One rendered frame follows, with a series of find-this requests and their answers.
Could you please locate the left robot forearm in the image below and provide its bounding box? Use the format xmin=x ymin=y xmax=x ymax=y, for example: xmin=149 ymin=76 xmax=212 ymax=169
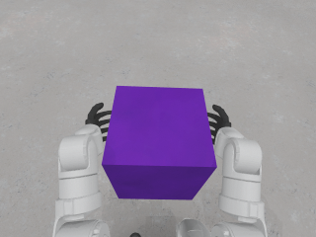
xmin=52 ymin=123 xmax=104 ymax=237

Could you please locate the left robot hand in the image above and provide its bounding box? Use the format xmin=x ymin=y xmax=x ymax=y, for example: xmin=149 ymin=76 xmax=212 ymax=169
xmin=85 ymin=103 xmax=112 ymax=142

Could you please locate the carton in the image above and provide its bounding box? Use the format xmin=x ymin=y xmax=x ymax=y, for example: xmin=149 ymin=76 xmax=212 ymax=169
xmin=102 ymin=86 xmax=217 ymax=200

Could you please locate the right robot upper arm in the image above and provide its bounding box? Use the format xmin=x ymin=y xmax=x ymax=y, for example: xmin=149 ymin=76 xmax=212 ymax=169
xmin=210 ymin=221 xmax=265 ymax=237

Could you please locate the left robot upper arm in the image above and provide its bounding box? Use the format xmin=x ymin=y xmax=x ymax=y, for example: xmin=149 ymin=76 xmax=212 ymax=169
xmin=55 ymin=219 xmax=111 ymax=237

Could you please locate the right robot thigh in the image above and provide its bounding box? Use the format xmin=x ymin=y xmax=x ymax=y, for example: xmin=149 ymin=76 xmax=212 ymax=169
xmin=176 ymin=218 xmax=211 ymax=237

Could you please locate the right robot forearm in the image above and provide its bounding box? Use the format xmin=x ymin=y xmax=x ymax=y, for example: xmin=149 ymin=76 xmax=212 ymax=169
xmin=214 ymin=126 xmax=268 ymax=237

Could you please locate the right robot hand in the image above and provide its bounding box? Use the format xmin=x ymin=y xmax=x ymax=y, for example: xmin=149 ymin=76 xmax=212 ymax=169
xmin=207 ymin=105 xmax=231 ymax=145

